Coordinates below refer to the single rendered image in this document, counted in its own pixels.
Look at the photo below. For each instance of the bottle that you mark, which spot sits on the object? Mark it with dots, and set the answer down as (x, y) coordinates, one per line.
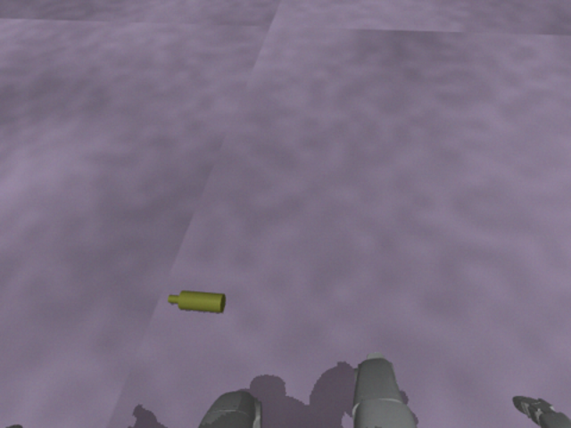
(203, 301)

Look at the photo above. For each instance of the right robot hand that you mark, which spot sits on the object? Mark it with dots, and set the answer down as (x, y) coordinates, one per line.
(541, 412)

